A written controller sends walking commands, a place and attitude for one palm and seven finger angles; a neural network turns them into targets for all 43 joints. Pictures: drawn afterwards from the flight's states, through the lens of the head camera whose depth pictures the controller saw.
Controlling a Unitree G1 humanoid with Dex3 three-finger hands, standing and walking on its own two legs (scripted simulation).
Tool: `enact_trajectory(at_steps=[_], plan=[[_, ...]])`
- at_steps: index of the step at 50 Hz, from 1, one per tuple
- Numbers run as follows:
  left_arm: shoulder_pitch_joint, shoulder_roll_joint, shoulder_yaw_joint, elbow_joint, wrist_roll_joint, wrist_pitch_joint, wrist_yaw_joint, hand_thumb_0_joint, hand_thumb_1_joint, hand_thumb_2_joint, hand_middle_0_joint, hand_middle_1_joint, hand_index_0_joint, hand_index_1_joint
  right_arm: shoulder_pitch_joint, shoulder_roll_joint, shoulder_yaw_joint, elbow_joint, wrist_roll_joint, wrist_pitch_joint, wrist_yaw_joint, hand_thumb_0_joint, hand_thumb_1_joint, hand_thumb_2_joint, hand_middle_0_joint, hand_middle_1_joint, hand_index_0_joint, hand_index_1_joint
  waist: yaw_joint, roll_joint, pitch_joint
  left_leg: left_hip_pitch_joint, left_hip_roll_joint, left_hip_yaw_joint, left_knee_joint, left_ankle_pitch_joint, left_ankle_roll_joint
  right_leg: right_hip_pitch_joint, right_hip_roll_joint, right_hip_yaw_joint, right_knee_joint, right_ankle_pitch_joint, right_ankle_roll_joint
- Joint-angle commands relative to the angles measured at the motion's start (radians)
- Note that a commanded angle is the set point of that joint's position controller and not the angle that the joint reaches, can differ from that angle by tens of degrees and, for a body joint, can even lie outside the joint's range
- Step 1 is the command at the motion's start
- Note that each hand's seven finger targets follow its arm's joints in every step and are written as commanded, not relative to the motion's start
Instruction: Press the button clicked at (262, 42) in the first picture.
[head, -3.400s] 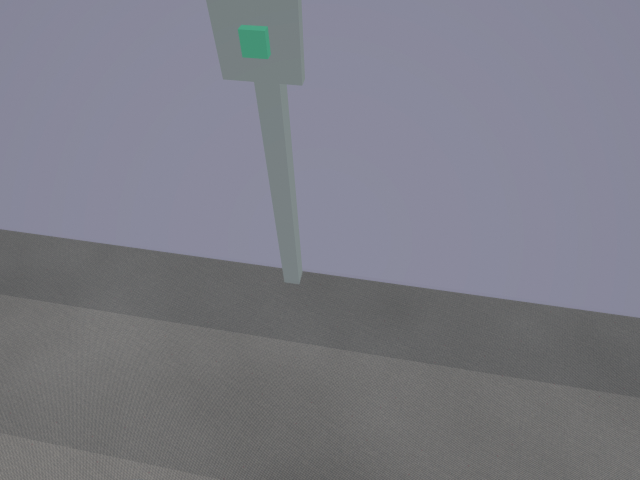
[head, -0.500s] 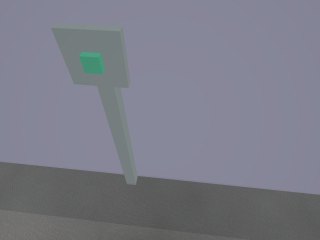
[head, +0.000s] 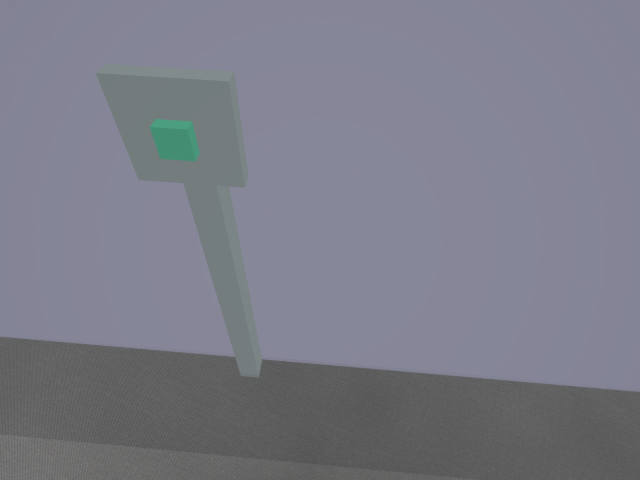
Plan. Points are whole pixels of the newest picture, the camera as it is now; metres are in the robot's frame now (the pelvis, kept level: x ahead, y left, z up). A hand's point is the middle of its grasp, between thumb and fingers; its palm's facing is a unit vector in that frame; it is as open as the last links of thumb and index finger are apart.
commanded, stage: look again from close up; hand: left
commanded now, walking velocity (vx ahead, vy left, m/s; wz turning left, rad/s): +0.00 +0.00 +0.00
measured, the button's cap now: (176, 139) +0.54 +0.24 +0.15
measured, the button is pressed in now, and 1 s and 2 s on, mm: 0 0 0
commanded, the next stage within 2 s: raise the hand and make a fist in 0.44 s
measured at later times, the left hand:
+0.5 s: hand out of the picture +0.02 +0.17 -0.18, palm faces +0.01 -0.99 -0.16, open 7.3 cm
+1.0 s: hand (195, 455) +0.17 +0.16 -0.04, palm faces +0.04 -1.00 +0.00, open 5.1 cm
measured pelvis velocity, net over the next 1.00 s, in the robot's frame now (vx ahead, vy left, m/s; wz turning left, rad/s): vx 0.02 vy -0.02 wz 0.04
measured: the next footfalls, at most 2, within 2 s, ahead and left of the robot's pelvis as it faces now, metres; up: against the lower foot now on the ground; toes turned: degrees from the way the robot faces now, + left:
none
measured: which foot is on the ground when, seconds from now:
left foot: down 0.00-1.00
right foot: down 0.00-1.00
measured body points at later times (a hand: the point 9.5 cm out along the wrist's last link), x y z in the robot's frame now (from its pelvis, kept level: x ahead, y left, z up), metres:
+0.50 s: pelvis +0.03 +0.01 +0.00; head +0.04 +0.01 +0.45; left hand +0.02 +0.22 -0.16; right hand +0.03 -0.21 -0.16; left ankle +0.04 +0.11 -0.74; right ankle +0.00 -0.11 -0.74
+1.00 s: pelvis +0.02 -0.02 -0.05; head +0.04 +0.00 +0.40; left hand +0.16 +0.21 -0.03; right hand +0.27 -0.26 -0.07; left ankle +0.04 +0.11 -0.74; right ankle +0.00 -0.11 -0.74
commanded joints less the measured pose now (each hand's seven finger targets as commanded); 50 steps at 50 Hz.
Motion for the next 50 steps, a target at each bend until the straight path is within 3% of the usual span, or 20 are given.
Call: enact_trajectory(at_steps=[1,24,26,27,28,29,30,31,32,33,35,36,38,39,40,42,45,46,48,50], plan=[[0.042,0.101,0.021,-0.023,-0.003,-0.019,0.009,0.0,0.9,0.9,-0.2,-0.3,-0.2,-0.3,0.009,-0.079,-0.007,-0.032,0.001,-0.028,-0.006,0.0,-0.9,-0.9,0.2,0.3,0.2,0.3,0.013,-0.007,0.083,-0.015,0.077,-0.107,-0.123,-0.098,0.02,-0.05,-0.105,0.125,-0.153,-0.074,-0.037],[0.057,0.076,0.018,0.025,0.0,-0.02,0.017,0.0,0.9,0.9,-0.2,-0.3,-0.2,-0.3,-0.014,-0.067,-0.009,0.023,0.005,-0.039,-0.017,0.0,-0.9,-0.9,0.2,0.3,0.2,0.3,0.015,0.011,0.056,0.091,0.094,-0.087,-0.108,0.097,0.029,-0.008,-0.102,0.097,-0.109,0.14,-0.023],[0.059,0.079,0.018,0.026,0.001,-0.022,0.017,0.0,0.9,0.9,-0.2,-0.3,-0.2,-0.3,-0.016,-0.071,-0.009,0.022,0.006,-0.04,-0.018,0.0,-0.9,-0.9,0.2,0.3,0.2,0.3,0.013,-0.009,0.044,0.101,0.094,-0.083,-0.097,0.136,0.029,0.006,-0.106,0.096,-0.105,0.18,-0.022],[0.094,0.104,0.021,0.05,0.014,-0.031,0.054,0.0,0.9,0.9,-0.2,-0.3,-0.2,-0.3,-0.113,-0.105,-0.007,-0.053,0.014,-0.043,-0.011,0.0,-0.9,-0.9,0.2,0.3,0.2,0.3,0.04,-0.022,0.079,0.048,0.107,-0.063,0.084,0.228,-0.002,-0.021,-0.145,0.144,-0.14,0.434,-0.004],[-0.616,0.298,0.076,-1.572,-0.208,-0.235,0.047,0.0,0.9,0.9,-0.228,-0.33,-0.228,-0.33,-0.073,-0.278,-0.034,-0.412,0.054,-0.19,-0.051,0.0,-0.9,-0.9,0.2,0.3,0.2,0.3,-0.104,0.175,-0.441,0.344,-0.003,-0.059,-0.044,0.257,0.017,0.059,-0.05,0.013,-0.018,0.345,-0.009],[-0.225,0.241,0.108,-1.332,-0.122,-0.171,0.102,0.0,0.9,0.9,-0.255,-0.36,-0.255,-0.36,-0.167,-0.162,0.004,-0.34,0.052,-0.29,-0.087,0.0,-0.9,-0.9,0.2,0.3,0.2,0.3,0.012,0.316,-0.415,0.381,0.04,-0.044,-0.06,0.355,0.019,0.016,-0.018,-0.016,0.041,0.153,-0.028],[-0.179,0.152,0.048,-1.228,-0.14,-0.118,0.155,0.0,0.9,0.9,-0.282,-0.39,-0.282,-0.39,-0.161,-0.17,-0.018,-0.274,0.05,-0.315,-0.092,0.0,-0.9,-0.9,0.2,0.3,0.2,0.3,-0.029,0.246,-0.325,0.248,0.053,-0.062,-0.064,0.259,-0.015,-0.027,-0.023,-0.051,0.047,0.051,-0.013],[0.121,-0.05,-0.07,-0.998,-0.138,-0.011,0.154,0.0,0.9,0.9,-0.31,-0.42,-0.31,-0.42,-0.133,-0.125,-0.017,-0.274,0.072,-0.315,-0.072,0.0,-0.9,-0.9,0.2,0.3,0.2,0.3,-0.024,0.172,-0.158,0.16,0.053,-0.087,-0.079,0.143,-0.002,-0.101,-0.029,-0.061,0.038,0.016,-0.007],[0.011,-0.072,-0.112,-1.201,-0.176,-0.01,0.131,0.0,0.9,0.9,-0.337,-0.45,-0.337,-0.45,-0.142,-0.162,-0.019,-0.36,0.081,-0.327,-0.07,0.0,-0.9,-0.9,0.2,0.3,0.2,0.3,-0.026,0.136,-0.042,0.078,0.045,-0.102,-0.068,0.062,-0.001,-0.1,-0.034,-0.076,0.018,0.042,-0.005],[0.003,-0.019,-0.089,-1.265,-0.176,-0.05,0.115,0.0,0.9,0.9,-0.365,-0.48,-0.365,-0.48,-0.161,-0.195,-0.029,-0.382,0.077,-0.344,-0.078,0.0,-0.9,-0.9,0.2,0.3,0.2,0.3,-0.043,0.08,-0.034,0.059,0.035,-0.096,-0.038,-0.004,0.004,-0.133,-0.031,-0.073,-0.005,0.021,-0.001],[0.066,-0.011,-0.061,-1.177,-0.163,-0.125,0.083,0.0,0.9,0.9,-0.42,-0.54,-0.42,-0.54,-0.172,-0.203,-0.036,-0.441,0.049,-0.36,-0.076,0.0,-0.9,-0.9,0.2,0.3,0.2,0.3,-0.063,-0.083,0.021,-0.027,0.003,-0.098,0.045,-0.036,0.016,-0.221,-0.015,-0.082,0.006,-0.03,0.005],[0.126,-0.02,-0.033,-1.084,-0.163,-0.162,0.052,0.0,0.9,0.9,-0.447,-0.57,-0.447,-0.57,-0.16,-0.204,-0.047,-0.449,0.038,-0.351,-0.067,0.0,-0.9,-0.9,0.2,0.3,0.2,0.3,-0.046,-0.207,0.03,-0.083,0.004,-0.097,0.085,-0.019,0.006,-0.272,-0.005,-0.096,0.038,-0.044,0.01],[0.322,-0.055,-0.003,-0.937,-0.189,-0.264,-0.058,0.0,0.9,0.9,-0.502,-0.63,-0.502,-0.63,-0.202,-0.198,-0.065,-0.498,0.027,-0.331,-0.04,0.0,-0.9,-0.9,0.2,0.3,0.2,0.3,0.018,-0.32,0.024,-0.207,-0.003,-0.086,0.16,-0.01,-0.011,-0.332,0.0,-0.108,0.125,-0.035,0.011],[0.412,-0.014,0.065,-0.926,-0.208,-0.322,-0.122,0.0,0.9,0.9,-0.53,-0.66,-0.53,-0.66,-0.216,-0.196,-0.079,-0.522,0.025,-0.317,-0.025,0.0,-0.9,-0.9,0.2,0.3,0.2,0.3,0.053,-0.345,-0.025,-0.246,-0.009,-0.071,0.189,0.016,-0.02,-0.306,-0.001,-0.101,0.164,0.03,0.009],[0.48,0.044,0.134,-0.901,-0.213,-0.372,-0.187,0.0,0.9,0.9,-0.558,-0.69,-0.558,-0.69,-0.227,-0.196,-0.093,-0.545,0.033,-0.3,-0.005,0.0,-0.9,-0.9,0.2,0.3,0.2,0.3,0.088,-0.281,-0.055,-0.263,-0.018,-0.053,0.213,0.053,-0.03,-0.264,-0.009,-0.081,0.196,0.116,-0.002],[0.412,0.128,0.189,-0.95,-0.227,-0.458,-0.316,0.0,0.9,0.9,-0.613,-0.75,-0.613,-0.75,-0.271,-0.21,-0.1,-0.621,0.03,-0.274,0.014,0.0,-0.9,-0.9,0.2,0.3,0.2,0.3,0.068,-0.164,-0.122,-0.275,-0.034,-0.028,0.278,0.086,-0.035,-0.226,-0.028,-0.053,0.259,0.265,0.0],[0.341,0.253,0.308,-1.165,-0.227,-0.455,-0.329,0.0,0.9,0.9,-0.695,-0.84,-0.695,-0.84,-0.282,-0.179,-0.093,-0.692,0.033,-0.23,0.002,0.0,-0.9,-0.9,0.2,0.3,0.2,0.3,0.107,0.066,-0.232,-0.275,-0.041,0.004,0.312,0.1,-0.012,-0.195,-0.034,-0.01,0.301,0.271,-0.007],[0.269,0.217,0.27,-1.304,-0.248,-0.462,-0.321,0.0,0.9,0.9,-0.723,-0.87,-0.723,-0.87,-0.29,-0.171,-0.085,-0.728,0.036,-0.22,-0.002,0.0,-0.9,-0.9,0.2,0.3,0.2,0.3,0.093,0.149,-0.271,-0.237,-0.037,0.007,0.316,0.103,-0.005,-0.209,-0.026,-0.01,0.306,0.233,-0.011],[0.203,0.194,0.282,-1.434,-0.284,-0.496,-0.281,0.0,0.9,0.9,-0.777,-0.93,-0.777,-0.93,-0.243,-0.142,-0.08,-0.728,0.034,-0.215,-0.009,0.0,-0.9,-0.9,0.2,0.3,0.2,0.3,0.065,0.198,-0.325,-0.187,-0.022,-0.016,0.351,0.135,0.007,-0.242,-0.017,-0.005,0.305,0.241,-0.004],[0.074,0.187,0.247,-1.575,-0.304,-0.555,-0.257,0.0,0.9,0.9,-0.832,-0.99,-0.832,-0.99,-0.204,-0.146,-0.066,-0.713,0.024,-0.22,-0.021,0.0,-0.9,-0.9,0.2,0.3,0.2,0.3,0.001,0.153,-0.324,-0.189,-0.01,-0.049,0.39,0.113,0.017,-0.312,-0.005,0.001,0.306,0.216,0.008]])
